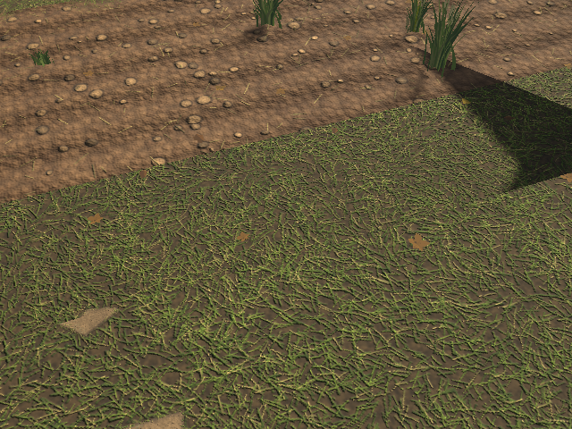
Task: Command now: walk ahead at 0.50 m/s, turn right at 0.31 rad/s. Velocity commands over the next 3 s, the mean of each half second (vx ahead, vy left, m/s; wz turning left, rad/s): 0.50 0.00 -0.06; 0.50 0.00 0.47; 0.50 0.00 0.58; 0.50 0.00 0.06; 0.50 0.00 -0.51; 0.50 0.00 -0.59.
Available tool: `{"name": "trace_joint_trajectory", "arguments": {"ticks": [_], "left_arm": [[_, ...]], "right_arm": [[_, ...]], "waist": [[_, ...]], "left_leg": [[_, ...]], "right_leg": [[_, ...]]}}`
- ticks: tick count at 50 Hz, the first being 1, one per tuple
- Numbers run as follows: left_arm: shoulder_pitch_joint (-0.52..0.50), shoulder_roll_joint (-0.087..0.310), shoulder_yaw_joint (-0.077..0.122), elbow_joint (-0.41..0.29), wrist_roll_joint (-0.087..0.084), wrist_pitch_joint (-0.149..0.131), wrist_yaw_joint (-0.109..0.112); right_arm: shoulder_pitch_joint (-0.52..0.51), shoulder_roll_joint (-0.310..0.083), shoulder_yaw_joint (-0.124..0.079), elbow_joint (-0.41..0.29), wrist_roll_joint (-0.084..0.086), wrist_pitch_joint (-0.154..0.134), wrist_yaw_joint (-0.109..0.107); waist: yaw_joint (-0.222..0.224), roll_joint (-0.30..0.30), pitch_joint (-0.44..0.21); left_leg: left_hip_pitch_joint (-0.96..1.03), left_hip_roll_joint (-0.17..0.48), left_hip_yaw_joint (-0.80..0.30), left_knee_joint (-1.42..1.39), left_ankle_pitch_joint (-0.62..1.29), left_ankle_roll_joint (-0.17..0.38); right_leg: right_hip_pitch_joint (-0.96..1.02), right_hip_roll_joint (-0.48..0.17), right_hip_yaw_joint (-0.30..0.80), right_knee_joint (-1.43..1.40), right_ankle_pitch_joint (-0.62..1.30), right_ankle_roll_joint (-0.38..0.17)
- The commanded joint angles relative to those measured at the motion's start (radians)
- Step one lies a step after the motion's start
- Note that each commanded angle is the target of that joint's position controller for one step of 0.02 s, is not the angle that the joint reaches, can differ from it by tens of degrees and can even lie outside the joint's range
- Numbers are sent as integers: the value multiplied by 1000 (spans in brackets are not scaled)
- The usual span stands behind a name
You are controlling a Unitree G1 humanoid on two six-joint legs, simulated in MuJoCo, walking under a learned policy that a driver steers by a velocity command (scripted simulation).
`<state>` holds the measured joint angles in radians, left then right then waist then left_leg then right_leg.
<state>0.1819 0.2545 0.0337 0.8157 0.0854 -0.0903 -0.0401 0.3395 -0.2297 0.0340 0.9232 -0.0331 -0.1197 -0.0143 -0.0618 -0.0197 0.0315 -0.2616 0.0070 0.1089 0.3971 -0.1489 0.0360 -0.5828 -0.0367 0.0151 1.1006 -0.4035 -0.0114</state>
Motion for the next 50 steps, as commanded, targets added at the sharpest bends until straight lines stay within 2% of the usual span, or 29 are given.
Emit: {"name": "trace_joint_trajectory", "arguments": {"ticks": [1, 6, 10, 12, 13, 14, 15, 16, 17, 19, 20, 22, 24, 25, 28, 32, 37, 38, 39, 40, 41, 42, 43, 44, 45, 46, 47, 48, 50], "left_arm": [[38, 0, -9, -44, -19, 2, -23], [-28, 35, 1, -105, -11, 28, -28], [-91, 61, 14, -157, -12, 14, -13], [-64, 64, 25, -155, -29, -3, -12], [-4, 82, 40, -144, -38, -18, -9], [137, 130, 66, -109, -27, -32, 4], [371, 217, 85, -58, -28, -34, 20], [454, 156, 79, -35, -2, -40, 15], [379, 132, 79, -12, 2, -48, 11], [297, 17, 30, -19, -28, -36, 5], [251, -20, 11, -19, -14, -28, 12], [208, -43, -3, -26, 7, -15, 36], [152, -69, -26, -44, 28, -34, 61], [199, -34, -20, -28, 12, -50, 71], [301, -34, -47, 49, 40, -39, 49], [461, -37, -79, 138, 16, -46, 46], [565, 28, -67, 241, -20, -8, 68], [566, 44, -60, 253, -19, -1, 63], [547, 44, -62, 280, 17, 13, 49], [500, 83, -52, 252, 30, 15, 7], [530, 10, -66, 215, 39, 10, -29], [473, -24, -85, 154, 20, 9, -67], [224, 50, -62, 60, -23, -11, -76], [53, 58, -62, -19, -48, -47, -58], [24, 65, -53, -43, -36, -59, -32], [56, 70, -46, -43, 0, -72, 12], [99, 58, -38, -1, 4, -56, 31], [137, 12, -44, 9, 1, -31, 38], [156, -24, -71, -3, -31, 9, 25]], "right_arm": [[-32, -90, -27, -50, -17, -32, -3], [31, -130, -42, 6, -28, -29, 56], [71, -172, -57, 19, -9, -12, 48], [72, -224, -73, 23, 2, 13, 44], [54, -225, -76, 18, -12, 15, 46], [43, -193, -72, 9, -35, 8, 54], [75, -44, -29, -42, -47, -8, 72], [-17, -61, -37, -57, -24, -30, 85], [-89, -87, -53, -77, -4, -28, 76], [-68, -114, -73, -74, -29, -8, 56], [-83, -56, -58, -77, -44, 7, 62], [-50, 13, -36, -81, -69, 26, 90], [-106, 6, -29, -105, -79, 29, 104], [-138, -8, -37, -114, -70, 26, 104], [-163, -10, -31, -147, -69, 50, 113], [-321, -78, -49, -198, -65, 57, 97], [-430, -50, -36, -182, -76, 60, 97], [-379, -69, -43, -145, -75, 56, 86], [-169, -77, -51, -65, -76, 50, 80], [121, -174, -97, 18, -52, 35, 56], [364, -268, -136, 71, -61, 46, 58], [454, -336, -160, 113, -25, 53, 67], [544, -268, -149, 132, -42, 55, 56], [450, -222, -140, 104, -30, 57, 42], [271, -204, -121, 57, -23, 60, 56], [101, -96, -77, 5, -26, 39, 60], [-55, -47, -53, -52, -33, 21, 72], [-96, -112, -64, -63, -19, 14, 87], [-94, -166, -83, -59, -11, -6, 107]], "waist": [[31, 54, -37], [27, 90, 15], [-12, 93, 31], [5, 99, 25], [43, 93, -11], [100, 13, -102], [156, -225, -301], [224, -82, -160], [181, -27, -6], [102, -1, -6], [68, -19, 55], [38, -8, 24], [49, 13, 31], [78, 15, -2], [80, -25, 44], [134, 28, 138], [195, 55, 201], [176, 73, 170], [102, 77, 159], [-17, 138, 23], [-66, 264, -183], [-118, 290, -470], [-244, 145, -420], [-244, 17, -243], [-133, -19, -121], [-7, -48, -13], [83, -19, 80], [132, 76, 79], [155, 45, 37]], "left_leg": [[74, 233, -215, -301, 45, 188], [87, 263, -170, -289, 69, 225], [195, 278, -166, -204, 16, 220], [177, 272, -151, -104, 57, 219], [101, 246, -121, 12, 182, 198], [-15, 171, -44, 257, 206, 134], [-387, -27, -4, 631, -219, 21], [-592, -55, -176, 769, -435, 39], [-636, -6, -220, 840, -362, 60], [-548, 85, -208, 822, -257, 69], [-525, 97, -222, 793, -177, 73], [-458, 113, -231, 714, 16, 75], [-500, 117, -258, 526, 262, 62], [-421, 95, -201, 394, 451, 51], [-223, 88, -142, 312, 740, 50], [-383, 114, -144, 184, 625, 61], [-334, 120, -94, -57, 429, 45], [-263, 104, -69, -105, 399, 39], [-45, 136, -121, -136, 532, 54], [339, 41, 17, -126, 703, 75], [940, 126, -90, 198, 1075, 255], [1297, 314, -357, 390, 1248, 439], [1305, 340, -495, 312, 1025, 445], [1055, 349, -491, 193, 598, 380], [714, 333, -504, 62, 347, 353], [349, 329, -513, -26, 361, 338], [-48, 300, -418, -150, 415, 343], [-204, 244, -391, -195, 384, 366], [-327, 185, -378, -212, 277, 315]], "right_leg": [[20, -51, 13, -185, 171, 6], [92, -39, 11, -336, 275, -13], [152, -12, -47, -473, 131, -36], [301, 33, -104, -619, 199, -60], [460, 53, -109, -629, 247, -88], [668, 19, -55, -619, 318, -149], [1082, -230, 374, -689, 462, -418], [1008, -325, 542, -814, 439, -444], [863, -328, 420, -822, 395, -379], [701, -287, 238, -834, 368, -312], [585, -255, 175, -826, 391, -277], [476, -206, 92, -833, 338, -231], [444, -168, 43, -827, 266, -192], [401, -116, -35, -784, 245, -187], [173, -110, -79, -668, 126, -180], [392, -188, -19, -548, 110, -160], [562, -180, -14, -400, 279, -121], [604, -151, -39, -311, 421, -108], [497, -185, -26, -150, 433, -90], [386, -78, -143, 48, 513, -46], [-51, -7, -184, 425, 171, 71], [-269, 54, -79, 760, -368, 126], [-529, 73, -32, 910, -440, 159], [-614, 9, 24, 725, -372, 118], [-519, -47, 33, 623, -334, 60], [-366, -102, 111, 247, -83, 13], [-93, -142, 89, -30, 34, -7], [68, -107, 37, -116, 27, 5], [263, -88, 4, -319, 120, 8]]}}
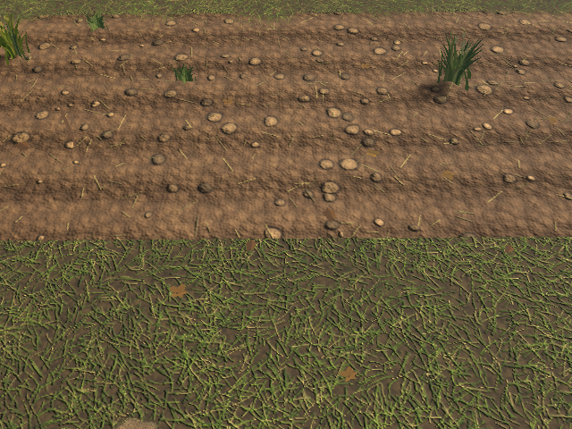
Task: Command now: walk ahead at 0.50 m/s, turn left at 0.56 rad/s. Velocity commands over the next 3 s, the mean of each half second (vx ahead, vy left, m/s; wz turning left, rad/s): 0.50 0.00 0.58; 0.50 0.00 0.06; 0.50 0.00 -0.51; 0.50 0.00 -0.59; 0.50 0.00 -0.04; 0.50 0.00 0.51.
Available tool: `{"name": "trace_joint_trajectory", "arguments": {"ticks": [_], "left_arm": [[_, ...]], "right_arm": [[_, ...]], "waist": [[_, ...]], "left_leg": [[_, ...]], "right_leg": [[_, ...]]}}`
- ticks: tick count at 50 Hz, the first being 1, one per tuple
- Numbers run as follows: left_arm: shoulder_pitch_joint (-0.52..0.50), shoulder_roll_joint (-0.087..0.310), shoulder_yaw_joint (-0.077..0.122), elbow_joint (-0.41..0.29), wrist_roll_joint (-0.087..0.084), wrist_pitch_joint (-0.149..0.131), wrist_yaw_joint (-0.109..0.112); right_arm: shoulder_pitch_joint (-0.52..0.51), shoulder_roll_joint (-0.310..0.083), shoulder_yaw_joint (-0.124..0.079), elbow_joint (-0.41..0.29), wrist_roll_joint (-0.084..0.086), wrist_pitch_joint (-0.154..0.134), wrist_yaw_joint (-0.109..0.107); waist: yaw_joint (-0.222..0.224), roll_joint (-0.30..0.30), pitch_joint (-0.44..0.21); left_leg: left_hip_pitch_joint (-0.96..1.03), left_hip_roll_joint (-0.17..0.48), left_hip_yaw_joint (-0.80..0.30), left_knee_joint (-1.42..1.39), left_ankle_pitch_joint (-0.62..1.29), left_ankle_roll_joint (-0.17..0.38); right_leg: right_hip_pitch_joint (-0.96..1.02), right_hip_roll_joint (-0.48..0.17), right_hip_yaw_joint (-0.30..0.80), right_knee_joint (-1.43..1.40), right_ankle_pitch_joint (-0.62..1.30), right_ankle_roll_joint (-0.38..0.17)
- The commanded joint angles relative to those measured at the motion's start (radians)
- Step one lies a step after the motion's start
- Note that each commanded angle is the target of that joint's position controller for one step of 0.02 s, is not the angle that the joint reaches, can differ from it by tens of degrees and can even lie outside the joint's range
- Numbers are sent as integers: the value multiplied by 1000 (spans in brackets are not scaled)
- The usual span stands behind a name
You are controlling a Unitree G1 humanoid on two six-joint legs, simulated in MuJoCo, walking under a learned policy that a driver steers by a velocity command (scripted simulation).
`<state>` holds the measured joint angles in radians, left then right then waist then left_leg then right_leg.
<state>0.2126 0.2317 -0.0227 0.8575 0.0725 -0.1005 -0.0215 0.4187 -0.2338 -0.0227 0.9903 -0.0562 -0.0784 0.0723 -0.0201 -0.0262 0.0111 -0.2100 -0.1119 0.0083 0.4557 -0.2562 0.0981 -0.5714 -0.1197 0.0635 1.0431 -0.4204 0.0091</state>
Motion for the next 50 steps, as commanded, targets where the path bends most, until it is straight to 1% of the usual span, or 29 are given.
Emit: {"name": "trace_joint_trajectory", "arguments": {"ticks": [1, 5, 7, 8, 9, 10, 11, 13, 15, 18, 25, 29, 30, 31, 33, 35, 36, 37, 38, 39, 40, 42, 43, 44, 45, 47, 48, 49, 50], "left_arm": [[95, -8, -26, -50, -33, 26, 3], [-43, 105, 1, -74, -13, -1, 8], [40, 177, 35, -59, -11, -32, 19], [257, 248, 62, -16, -20, -46, 29], [404, 281, 53, -8, -27, -43, 19], [397, 243, 53, 5, -11, -39, 3], [239, 171, 41, -30, -28, -38, 4], [63, 44, 0, -71, -48, -26, 19], [32, 31, 0, -61, -42, -34, 45], [73, 66, 21, -25, -15, -53, 69], [225, 80, 29, 66, 30, -45, 22], [252, 115, 42, 76, 25, -47, 33], [274, 131, 49, 83, -19, -41, 33], [306, 133, 47, 95, 6, -31, 31], [191, 190, 70, 58, 4, -21, 19], [151, 264, 98, 64, -7, -22, -22], [257, 109, 65, 54, 39, -27, -49], [212, 17, 40, -12, -5, -57, -84], [-72, 40, 56, -107, -57, -65, -80], [-115, 45, 65, -121, -48, -57, -60], [-47, 95, 86, -86, -19, -46, -44], [41, -38, 39, -61, 53, -19, -51], [65, -59, 34, -53, 71, -10, -62], [30, -39, 33, -58, 68, -10, -68], [29, -8, 43, -52, 28, -12, -68], [11, 14, 45, -59, 12, 7, -78], [-116, 86, 87, -101, -150, 45, -41], [-156, 101, 81, -131, -154, 62, -34], [-208, 89, 78, -147, -133, 73, -41]], "right_arm": [[-168, -189, -41, -135, 6, -49, 37], [-97, -159, -53, -141, -18, -34, 52], [-119, -138, -46, -179, -32, -42, 40], [-177, -79, -29, -226, -35, -54, 41], [12, 45, -3, -228, -25, -62, 31], [-39, -13, -17, -218, -12, -51, 22], [-92, -75, -28, -197, -17, -43, -7], [-62, -48, -20, -166, -40, -26, -49], [-116, 2, -1, -194, -45, -19, -41], [-237, -17, -2, -240, -7, -23, -2], [-214, -32, -7, -277, -25, 11, 34], [-297, -56, -23, -327, -27, 1, 17], [-368, -51, -24, -350, -11, 0, 19], [-379, -33, -18, -369, -15, -1, 17], [-283, -72, -41, -365, -15, -12, 1], [-101, -145, -90, -309, 0, -39, -26], [87, -218, -109, -253, -16, -41, -62], [322, -198, -88, -218, -29, -47, -61], [345, -155, -95, -156, -42, -56, -62], [248, -135, -84, -131, 2, -52, -47], [155, -54, -56, -155, 23, -37, -39], [-50, 54, 3, -209, -4, -17, -55], [-87, 76, 21, -242, -6, -26, -73], [-141, 108, 42, -247, -20, -41, -102], [-145, 37, 25, -265, -26, -55, -119], [-65, -17, 23, -216, -71, -51, -104], [-105, -129, -39, -181, 145, -44, -138], [-74, -139, -37, -177, 157, -36, -151], [-25, -116, -39, -159, 139, -30, -159]], "waist": [[92, 42, 49], [43, 44, 32], [108, 32, -19], [218, -111, -130], [150, -300, -392], [171, -272, -219], [135, -123, -38], [54, -45, -69], [21, -19, -42], [60, -7, -19], [59, -43, 38], [99, -27, 66], [142, -24, 96], [138, -67, 96], [51, -92, 63], [-57, 0, -11], [-64, 201, -223], [-145, 246, -350], [-230, 100, -22], [-145, 134, 89], [-81, 97, 75], [40, 78, 129], [45, 73, 72], [56, 66, 66], [38, 45, -4], [28, 74, 25], [50, 122, 89], [35, 98, 85], [-2, 84, 91]], "left_leg": [[-369, 296, -300, -272, 333, 234], [-266, 224, -307, -96, 186, 149], [-346, 163, -288, 66, 216, 75], [-493, 49, -196, 350, 152, -14], [-522, -58, -97, 695, -398, -73], [-750, -3, -143, 895, -401, -65], [-775, 80, -145, 922, -252, -47], [-585, 177, -117, 841, -112, -56], [-473, 226, -116, 753, -107, -74], [-478, 241, -68, 591, 29, -94], [-416, 244, -80, 570, 279, -67], [-525, 235, -54, 510, 130, -52], [-489, 205, 30, 363, -26, -65], [-364, 193, 31, 451, -6, -58], [-161, 121, 80, 356, -46, -41], [246, 30, 171, 108, 24, 0], [692, 215, -108, 246, 563, 213], [807, 466, -539, 29, 632, 401], [560, 478, -521, -78, 365, 299], [369, 464, -400, -69, 144, 234], [218, 451, -316, -45, 95, 220], [-120, 411, -198, -52, -14, 144], [-155, 366, -134, -52, -40, 133], [-168, 354, -98, -21, -33, 90], [-239, 256, 49, 45, -69, 48], [-397, 255, 95, 99, -179, 40], [-392, 295, 26, 125, 39, 45], [-292, 333, 20, 185, 98, 39], [-183, 363, 17, 242, 105, 27]], "right_leg": [[283, 22, -48, -337, 281, -5], [328, 88, -61, -435, 474, -47], [561, 92, -95, -368, 454, -107], [835, -40, 65, -410, 514, -222], [1059, -310, 450, -566, 758, -460], [946, -327, 661, -708, 253, -424], [711, -280, 541, -767, -111, -323], [509, -228, 373, -823, -51, -272], [419, -208, 242, -879, 143, -244], [455, -163, 30, -922, 347, -246], [470, -196, -147, -856, 514, -261], [653, -221, -178, -768, 517, -238], [643, -187, -206, -795, 472, -229], [571, -198, -187, -762, 529, -217], [485, -177, -214, -653, 640, -208], [279, -83, -290, -305, 679, -180], [-30, 24, -268, 82, 196, -68], [-248, 180, -92, 302, -288, -46], [-414, 150, 29, 301, -216, -86], [-416, 62, -20, 328, -144, -107], [-323, 33, -22, 333, -94, -122], [-151, -21, 56, 149, 184, -168], [-91, 10, 30, 75, 339, -175], [-101, -17, 61, -86, 546, -160], [55, 14, -4, -274, 827, -131], [230, 45, -66, -266, 1026, -97], [159, 88, 30, -351, 947, -81], [99, 83, 35, -385, 902, -77], [4, 68, 38, -434, 886, -77]]}}
Over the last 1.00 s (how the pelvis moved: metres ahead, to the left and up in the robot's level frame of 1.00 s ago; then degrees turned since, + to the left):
0.59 0.03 -0.19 18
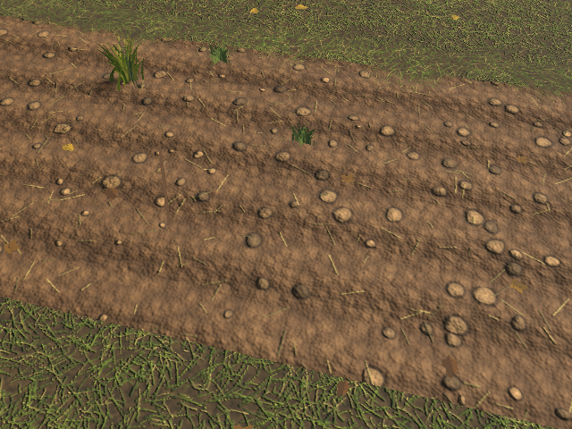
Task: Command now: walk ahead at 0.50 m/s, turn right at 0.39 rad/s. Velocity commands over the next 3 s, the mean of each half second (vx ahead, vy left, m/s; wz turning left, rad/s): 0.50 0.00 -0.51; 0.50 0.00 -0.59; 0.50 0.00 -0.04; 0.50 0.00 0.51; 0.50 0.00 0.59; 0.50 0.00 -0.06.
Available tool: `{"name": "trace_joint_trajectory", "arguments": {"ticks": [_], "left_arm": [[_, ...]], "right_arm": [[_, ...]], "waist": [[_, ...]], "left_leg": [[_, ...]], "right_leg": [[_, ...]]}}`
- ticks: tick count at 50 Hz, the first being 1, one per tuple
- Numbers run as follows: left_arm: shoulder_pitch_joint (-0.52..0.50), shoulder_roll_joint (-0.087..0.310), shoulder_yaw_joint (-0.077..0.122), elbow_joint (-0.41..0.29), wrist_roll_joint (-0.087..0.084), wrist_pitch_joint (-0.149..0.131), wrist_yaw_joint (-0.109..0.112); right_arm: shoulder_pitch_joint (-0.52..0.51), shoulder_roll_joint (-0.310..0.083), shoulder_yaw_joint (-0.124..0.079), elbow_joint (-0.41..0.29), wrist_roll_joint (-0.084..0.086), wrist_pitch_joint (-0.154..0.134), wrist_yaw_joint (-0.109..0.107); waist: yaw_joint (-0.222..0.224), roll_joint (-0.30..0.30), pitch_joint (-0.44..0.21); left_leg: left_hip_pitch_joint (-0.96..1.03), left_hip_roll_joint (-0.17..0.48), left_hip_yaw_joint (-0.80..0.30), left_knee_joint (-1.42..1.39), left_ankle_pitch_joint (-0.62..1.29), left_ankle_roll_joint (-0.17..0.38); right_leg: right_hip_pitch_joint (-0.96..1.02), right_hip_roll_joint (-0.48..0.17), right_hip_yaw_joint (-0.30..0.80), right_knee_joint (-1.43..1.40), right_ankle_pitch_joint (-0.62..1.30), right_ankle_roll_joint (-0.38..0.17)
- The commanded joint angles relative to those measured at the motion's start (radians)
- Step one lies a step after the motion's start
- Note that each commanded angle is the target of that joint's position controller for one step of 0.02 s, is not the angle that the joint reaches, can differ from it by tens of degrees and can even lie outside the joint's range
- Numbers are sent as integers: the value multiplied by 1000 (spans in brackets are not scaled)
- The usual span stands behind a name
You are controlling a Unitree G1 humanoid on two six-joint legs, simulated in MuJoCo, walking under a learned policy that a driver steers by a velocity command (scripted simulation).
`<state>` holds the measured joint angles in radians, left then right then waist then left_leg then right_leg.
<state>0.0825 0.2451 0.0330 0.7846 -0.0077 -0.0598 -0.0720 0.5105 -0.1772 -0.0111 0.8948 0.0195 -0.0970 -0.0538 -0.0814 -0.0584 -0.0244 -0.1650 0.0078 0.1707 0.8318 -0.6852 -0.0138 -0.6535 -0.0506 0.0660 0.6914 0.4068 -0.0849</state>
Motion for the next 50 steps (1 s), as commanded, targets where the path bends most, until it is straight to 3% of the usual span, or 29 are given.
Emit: {"name": "trace_joint_trajectory", "arguments": {"ticks": [1, 4, 5, 6, 7, 8, 9, 10, 11, 12, 13, 14, 15, 16, 17, 19, 21, 23, 25, 26, 27, 28, 29, 30, 31, 34, 42, 47, 50], "left_arm": [[-130, 57, 19, -76, -38, 41, 2], [-145, 12, 10, -49, -42, 37, -38], [-20, 46, 29, -4, -45, 38, -33], [145, 106, 60, 53, -28, 35, -19], [339, 176, 90, 116, -2, 33, -5], [388, 269, 97, 155, 11, 24, 11], [398, 255, 94, 118, -7, 16, 23], [374, 213, 84, 85, -13, 31, 35], [408, 284, 98, 129, -13, 43, 50], [277, 201, 76, 79, 5, 36, 63], [152, 187, 63, 33, 25, 8, 61], [19, 149, 46, 5, 13, -6, 62], [-41, 144, 47, -15, 6, -9, 65], [-46, 156, 51, -23, 10, -16, 77], [-29, 167, 60, -24, 2, -16, 86], [58, 164, 69, -1, -17, -8, 103], [128, 142, 73, 9, -23, 3, 107], [189, 123, 77, 9, -28, 17, 109], [209, 100, 74, -1, -26, 28, 105], [203, 57, 62, -12, -20, 25, 102], [206, -19, 42, -24, -10, 19, 96], [250, 5, 40, -81, -37, 5, 93], [222, 96, 61, -62, -31, 1, 92], [141, 129, 72, -74, -22, 9, 91], [120, 113, 74, -73, -14, 18, 91], [108, 84, 79, -82, -11, 34, 81], [-47, 33, 64, -138, -11, 32, 54], [-159, 33, 60, -186, -18, 30, 23], [-104, 72, 81, -191, -15, 29, 16]], "right_arm": [[-61, -155, -57, -40, 44, -2, -33], [-11, -143, -67, -27, 15, 32, -28], [-62, -179, -79, -30, 8, 40, -21], [-83, -194, -88, -21, 7, 33, -10], [-143, -198, -91, -29, 17, 15, 5], [-42, -81, -70, -54, -23, -9, 28], [-16, -109, -48, -126, -5, -41, 45], [-111, -141, -56, -161, 2, -52, 41], [-140, -103, -35, -217, 51, -63, 43], [-217, -113, -41, -202, 46, -58, 16], [-217, -168, -54, -210, 44, -42, -2], [-244, -172, -62, -198, 7, -7, -16], [-246, -174, -72, -206, -28, 6, -20], [-283, -159, -73, -220, -54, 6, -23], [-322, -140, -71, -240, -61, 1, -17], [-399, -93, -58, -249, -30, -5, 0], [-440, -94, -59, -259, 1, 5, 12], [-479, -124, -69, -273, 9, 4, 22], [-441, -151, -87, -256, -5, -12, 35], [-349, -173, -100, -233, -11, -20, 34], [-191, -219, -114, -202, -21, -20, 28], [-108, -301, -136, -172, -41, -19, 40], [-153, -229, -124, -199, -26, -22, 38], [-191, -190, -114, -205, -23, -16, 32], [-243, -172, -107, -213, -31, -9, 31], [-301, -132, -95, -192, -30, -6, 31], [-232, -194, -121, -119, -15, -8, 20], [-185, -235, -136, -87, 0, 8, 25], [-196, -280, -149, -79, 14, 21, 25]], "waist": [[19, 78, 119], [-19, 37, 117], [46, 60, 73], [129, 38, -34], [263, -62, -91], [176, -303, -128], [206, -293, -338], [228, -177, -390], [167, -84, -389], [143, 80, -296], [69, 68, -223], [7, 125, -56], [-19, 108, -1], [-12, 93, -8], [0, 52, -24], [54, 3, -76], [82, -7, -77], [99, -7, -58], [73, -14, -57], [32, -3, -94], [-17, 129, -192], [19, 440, -224], [5, 307, -155], [-5, 233, -70], [20, 166, -45], [69, 169, -2], [36, 145, 5], [5, 150, 70], [58, 189, 30]], "left_leg": [[-141, 253, -137, -45, 476, 120], [-9, 281, -151, 99, 533, 100], [-30, 299, -152, 223, 624, 93], [-91, 252, -95, 433, 753, 82], [-222, 130, 2, 859, 637, 25], [-776, 19, -35, 1309, -208, -41], [-933, 35, -210, 1309, -150, -28], [-946, 57, -234, 1289, -127, -29], [-1052, 50, -251, 1179, 44, -19], [-1042, 86, -270, 1094, 206, -6], [-974, 111, -320, 904, 330, 11], [-824, 132, -311, 720, 381, -30], [-666, 150, -306, 496, 409, -52], [-502, 129, -269, 341, 471, -73], [-376, 108, -243, 187, 568, -81], [-235, 44, -211, -34, 735, -93], [-265, 26, -232, -142, 690, -92], [-272, 6, -250, -253, 607, -63], [-165, -15, -231, -350, 556, -13], [-7, 45, -265, -351, 540, 27], [242, 228, -446, -373, 493, 89], [393, 422, -918, -512, 194, 235], [362, 419, -940, -546, 38, 236], [285, 375, -791, -539, 108, 202], [197, 324, -663, -553, 240, 181], [24, 254, -431, -621, 494, 157], [89, 247, -143, -650, 706, 147], [168, 285, -74, -617, 724, 137], [200, 287, -7, -455, 1161, 112]], "right_leg": [[33, -17, 21, -127, 83, 16], [35, -53, -18, -275, 51, 5], [165, -70, -17, -293, -2, -12], [424, -7, -85, -298, 30, -35], [698, 24, -141, -367, 140, -103], [1136, -67, 2, 12, 470, -183], [1290, -179, 262, 55, 309, -332], [1223, -231, 355, -69, 179, -363], [1168, -322, 630, -283, -545, -388], [956, -354, 733, -379, -752, -339], [746, -384, 789, -390, -749, -338], [417, -300, 624, -410, -568, -297], [222, -204, 479, -412, -525, -259], [94, -108, 361, -420, -445, -234], [35, -48, 260, -410, -352, -213], [69, -12, 200, -401, -361, -194], [198, -49, 269, -373, -469, -190], [293, -63, 348, -328, -625, -161], [317, -18, 364, -236, -705, -121], [242, 21, 330, -125, -740, -86], [81, 121, 187, 191, -896, -29], [-212, 173, 121, 418, -999, -8], [-312, 98, 138, 549, -929, 3], [-344, 71, 118, 593, -824, 9], [-300, 39, 99, 583, -744, 19], [-165, -11, 63, 488, -661, 47], [-120, -19, 4, 143, -380, 71], [-74, -9, -75, -5, -466, 36], [99, 67, -165, -58, -630, -24]]}}
Over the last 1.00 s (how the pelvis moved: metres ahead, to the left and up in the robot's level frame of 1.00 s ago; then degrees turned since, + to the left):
0.50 0.09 -0.06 18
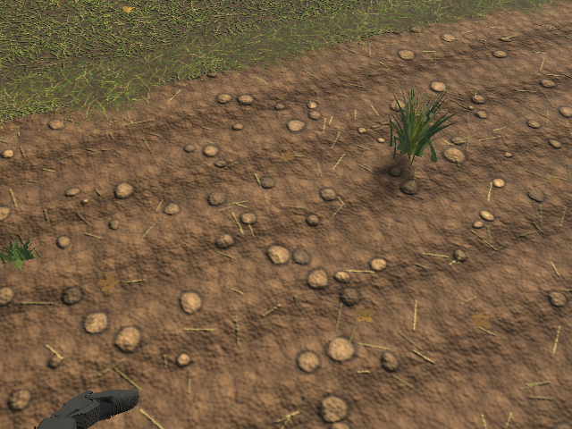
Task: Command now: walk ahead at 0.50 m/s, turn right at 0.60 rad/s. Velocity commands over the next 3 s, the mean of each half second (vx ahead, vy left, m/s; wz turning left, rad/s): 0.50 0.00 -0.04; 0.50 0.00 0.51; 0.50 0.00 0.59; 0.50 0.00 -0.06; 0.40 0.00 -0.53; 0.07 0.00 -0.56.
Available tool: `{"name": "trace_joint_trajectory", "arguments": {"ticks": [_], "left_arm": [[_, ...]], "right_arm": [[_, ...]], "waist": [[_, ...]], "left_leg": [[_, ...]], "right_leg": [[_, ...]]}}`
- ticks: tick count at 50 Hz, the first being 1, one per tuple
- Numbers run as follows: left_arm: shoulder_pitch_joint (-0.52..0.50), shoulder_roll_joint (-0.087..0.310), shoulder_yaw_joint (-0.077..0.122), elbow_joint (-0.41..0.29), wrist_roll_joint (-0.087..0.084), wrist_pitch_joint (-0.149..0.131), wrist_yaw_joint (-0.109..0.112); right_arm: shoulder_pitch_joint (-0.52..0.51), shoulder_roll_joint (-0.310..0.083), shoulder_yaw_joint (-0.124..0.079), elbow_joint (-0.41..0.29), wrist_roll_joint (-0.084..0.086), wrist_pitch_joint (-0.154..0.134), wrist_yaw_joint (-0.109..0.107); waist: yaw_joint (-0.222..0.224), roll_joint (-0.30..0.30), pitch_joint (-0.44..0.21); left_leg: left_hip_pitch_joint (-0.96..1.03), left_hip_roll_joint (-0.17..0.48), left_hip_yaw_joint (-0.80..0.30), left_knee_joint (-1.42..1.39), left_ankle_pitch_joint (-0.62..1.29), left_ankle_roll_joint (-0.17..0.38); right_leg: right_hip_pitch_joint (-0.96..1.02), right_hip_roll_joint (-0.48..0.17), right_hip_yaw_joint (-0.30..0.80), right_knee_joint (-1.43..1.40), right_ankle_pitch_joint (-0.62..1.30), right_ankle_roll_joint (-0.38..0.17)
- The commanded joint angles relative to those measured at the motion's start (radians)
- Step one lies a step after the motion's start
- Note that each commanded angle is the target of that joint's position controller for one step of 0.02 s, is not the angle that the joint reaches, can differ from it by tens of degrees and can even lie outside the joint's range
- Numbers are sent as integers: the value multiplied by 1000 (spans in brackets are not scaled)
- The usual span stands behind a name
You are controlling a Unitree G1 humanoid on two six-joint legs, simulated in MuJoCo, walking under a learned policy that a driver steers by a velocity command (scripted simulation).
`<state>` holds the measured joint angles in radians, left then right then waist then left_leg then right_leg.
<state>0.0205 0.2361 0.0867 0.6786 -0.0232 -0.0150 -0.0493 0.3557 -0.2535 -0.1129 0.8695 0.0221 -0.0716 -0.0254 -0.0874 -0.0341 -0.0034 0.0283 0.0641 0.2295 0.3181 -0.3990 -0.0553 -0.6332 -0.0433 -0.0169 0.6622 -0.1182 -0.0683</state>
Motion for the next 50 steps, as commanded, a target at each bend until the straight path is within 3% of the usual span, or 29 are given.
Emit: {"name": "trace_joint_trajectory", "arguments": {"ticks": [1, 2, 3, 4, 5, 6, 7, 8, 9, 11, 13, 18, 23, 24, 26, 27, 28, 29, 30, 31, 32, 33, 34, 35, 38, 40, 43, 47, 50], "left_arm": [[69, 110, 46, -58, 0, -15, -6], [245, 165, 77, -6, 2, -13, 4], [370, 269, 102, 19, -3, -14, 24], [391, 313, 89, 11, 3, -28, 24], [419, 216, 61, 23, 17, -29, 25], [354, 169, 46, 25, 12, -34, 27], [260, 137, 33, 10, 7, -38, 29], [197, 100, 20, 3, 13, -45, 28], [170, 82, 13, 2, 21, -52, 28], [174, 97, 16, 24, 22, -68, 29], [197, 116, 20, 49, 22, -80, 36], [233, 127, 14, 92, 25, -91, 50], [300, 147, 20, 144, 18, -76, 56], [298, 153, 21, 148, 17, -67, 60], [274, 181, 28, 140, 15, -49, 71], [267, 199, 33, 136, 15, -40, 79], [248, 209, 34, 130, 15, -31, 85], [234, 206, 29, 117, 16, -31, 92], [334, 94, -9, 74, 42, -54, 76], [317, 93, -24, 72, 40, -96, 54], [223, 153, -5, 47, -3, -122, 37], [163, 152, -11, 26, -11, -134, 36], [138, 148, -8, 24, 11, -135, 45], [145, 157, 2, 22, 27, -124, 53], [181, 130, 2, 13, 38, -88, 65], [123, 110, -5, -11, 42, -80, 70], [11, 79, -19, -37, 39, -85, 64], [-81, 105, -15, -70, 17, -99, 45], [-60, 143, 1, -74, 11, -117, 31]], "right_arm": [[-53, -217, -48, -54, 18, 2, -5], [-43, -197, -37, -51, 15, 1, -8], [-35, -116, -5, -89, -28, -9, -3], [3, -58, 29, -125, -18, -53, 15], [-83, -140, 8, -120, 23, -78, 31], [-136, -141, 12, -129, 30, -86, 32], [-153, -137, 12, -113, 9, -83, 21], [-153, -145, 5, -102, -9, -72, 15], [-128, -137, 5, -94, -7, -56, 17], [-106, -102, 12, -87, 0, -29, 20], [-155, -81, 21, -101, -7, -13, 17], [-293, -57, 38, -132, -1, -16, 36], [-396, -56, 47, -184, 4, -15, 71], [-399, -60, 46, -192, 3, -15, 79], [-365, -83, 38, -201, -2, -11, 90], [-318, -105, 27, -198, -4, -6, 90], [-200, -140, 8, -174, -4, -1, 87], [-35, -203, -19, -141, -5, 2, 75], [56, -305, -44, -135, -7, 0, 63], [75, -262, -24, -139, 1, -2, 63], [46, -210, -10, -144, -6, 1, 56], [-25, -183, -3, -160, -4, 1, 52], [-91, -162, 5, -174, -3, 1, 51], [-130, -139, 14, -189, -12, -1, 48], [-152, -145, 14, -208, -13, -4, 39], [-130, -174, 5, -205, -8, -4, 26], [-87, -181, 1, -194, 2, 8, 15], [-23, -179, 0, -177, 8, 23, 12], [-18, -174, -2, -181, 3, 32, 6]], "waist": [[131, 162, -46], [210, 131, -138], [229, -67, -234], [167, -236, -389], [219, -114, -346], [203, -96, -238], [157, -6, -168], [123, -9, -124], [92, -16, -109], [67, -12, -84], [73, -2, -36], [127, -13, 25], [162, 1, 71], [156, -5, 69], [123, -38, 20], [94, -59, -21], [26, -62, -83], [-58, -17, -167], [-9, 212, -307], [-18, 233, -430], [-42, 167, -328], [-18, 83, -203], [27, 9, -114], [66, 17, -74], [110, 70, -50], [98, 77, -30], [49, 105, -26], [9, 127, -23], [35, 154, -28]], "left_leg": [[-4, 208, -29, 213, 1031, 136], [-145, 172, -6, 439, 998, 108], [-534, 96, -12, 812, 385, 55], [-798, -72, -213, 1070, -202, 35], [-900, -19, -309, 1113, -124, 57], [-913, 19, -293, 1063, -39, 77], [-853, 70, -287, 982, 40, 77], [-784, 97, -289, 914, 84, 71], [-726, 112, -296, 892, 111, 72], [-711, 114, -287, 845, 150, 63], [-758, 112, -285, 759, 242, 50], [-704, 46, -258, 415, 561, 77], [-763, 6, -241, 274, 522, 113], [-771, -4, -229, 266, 468, 124], [-688, -56, -167, 268, 337, 154], [-609, -92, -134, 278, 275, 172], [-451, -128, -120, 248, 267, 198], [-164, -98, -210, 209, 343, 244], [277, 165, -689, 211, 295, 425], [425, 263, -1062, 43, 192, 501], [367, 232, -933, 13, 133, 436], [204, 198, -806, -4, 172, 399], [32, 162, -716, -24, 267, 376], [-91, 133, -655, -50, 357, 366], [-254, 83, -570, -89, 472, 366], [-308, 50, -512, -91, 510, 348], [-340, -7, -465, -61, 441, 291], [-266, 24, -562, 1, 326, 274], [-182, 55, -663, 94, 303, 259]], "right_leg": [[235, 107, -113, -97, -79, -70], [537, 131, -86, -142, -4, -110], [906, -111, 301, -150, 6, -215], [1072, -316, 829, -335, -125, -381], [1060, -283, 706, -356, -114, -317], [936, -245, 548, -343, -42, -273], [775, -209, 427, -350, 49, -231], [653, -181, 354, -372, 154, -214], [577, -167, 313, -399, 197, -209], [510, -166, 249, -442, 266, -209], [482, -161, 176, -478, 312, -195], [476, -114, 11, -525, 263, -116], [684, -187, -31, -491, 318, -95], [730, -199, -42, -458, 389, -85], [780, -202, -74, -341, 709, -62], [791, -199, -88, -246, 883, -49], [757, -180, -109, -80, 965, -28], [584, -142, -124, 171, 816, 8], [124, 22, -104, 588, 112, 80], [-82, 133, 95, 754, -454, 80], [-183, 61, 156, 777, -387, 58], [-187, 15, 134, 699, -299, 46], [-140, -20, 117, 601, -252, 52], [-63, -47, 114, 533, -222, 62], [17, -58, 89, 409, -179, 103], [21, -42, 71, 275, -69, 130], [97, 6, 63, 29, 141, 139], [133, 47, 86, -122, 179, 133], [181, 58, 103, -189, 64, 97]]}}
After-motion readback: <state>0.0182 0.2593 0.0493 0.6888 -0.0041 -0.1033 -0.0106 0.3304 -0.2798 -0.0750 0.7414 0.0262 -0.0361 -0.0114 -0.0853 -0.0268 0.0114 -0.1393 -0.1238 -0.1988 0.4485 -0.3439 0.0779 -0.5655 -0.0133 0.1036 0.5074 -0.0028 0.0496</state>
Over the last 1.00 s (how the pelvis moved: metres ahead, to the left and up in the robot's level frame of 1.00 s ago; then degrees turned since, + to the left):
0.50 -0.12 -0.13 -36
